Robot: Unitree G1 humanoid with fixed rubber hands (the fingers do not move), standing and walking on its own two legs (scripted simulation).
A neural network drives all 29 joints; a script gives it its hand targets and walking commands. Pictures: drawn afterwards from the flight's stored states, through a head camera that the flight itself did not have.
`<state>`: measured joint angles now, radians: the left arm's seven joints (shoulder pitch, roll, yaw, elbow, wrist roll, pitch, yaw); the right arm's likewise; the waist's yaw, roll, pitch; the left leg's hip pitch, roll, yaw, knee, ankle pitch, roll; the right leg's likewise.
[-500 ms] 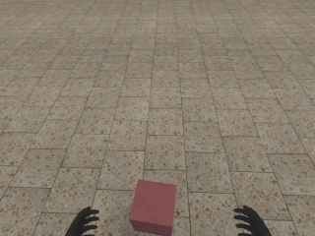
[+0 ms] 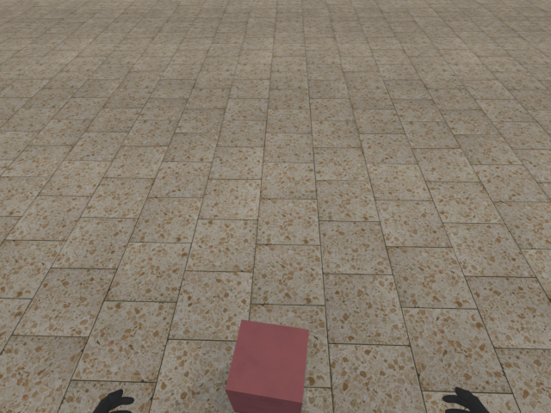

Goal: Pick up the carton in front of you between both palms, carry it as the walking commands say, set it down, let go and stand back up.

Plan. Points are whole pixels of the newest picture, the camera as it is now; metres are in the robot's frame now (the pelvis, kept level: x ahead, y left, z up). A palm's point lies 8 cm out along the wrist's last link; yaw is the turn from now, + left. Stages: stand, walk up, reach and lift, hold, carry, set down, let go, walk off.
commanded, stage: stand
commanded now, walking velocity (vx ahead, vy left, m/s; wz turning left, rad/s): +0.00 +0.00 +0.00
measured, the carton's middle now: (270, 372) +0.41 +0.05 -0.64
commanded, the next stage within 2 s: none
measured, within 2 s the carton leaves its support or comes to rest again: neither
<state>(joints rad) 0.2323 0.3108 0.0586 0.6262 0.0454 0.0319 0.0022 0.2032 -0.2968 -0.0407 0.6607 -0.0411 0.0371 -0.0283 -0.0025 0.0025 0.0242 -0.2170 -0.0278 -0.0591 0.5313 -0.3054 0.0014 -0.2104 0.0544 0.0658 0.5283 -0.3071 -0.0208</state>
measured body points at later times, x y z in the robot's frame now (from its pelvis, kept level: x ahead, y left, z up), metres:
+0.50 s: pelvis +0.02 +0.01 +0.01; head +0.02 +0.01 +0.46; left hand +0.15 +0.30 -0.09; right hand +0.14 -0.29 -0.10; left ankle -0.01 +0.12 -0.73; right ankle -0.02 -0.11 -0.73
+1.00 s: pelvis +0.00 +0.01 +0.01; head +0.00 +0.00 +0.46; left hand +0.11 +0.31 -0.10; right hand +0.12 -0.30 -0.10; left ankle -0.01 +0.12 -0.73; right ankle -0.02 -0.11 -0.73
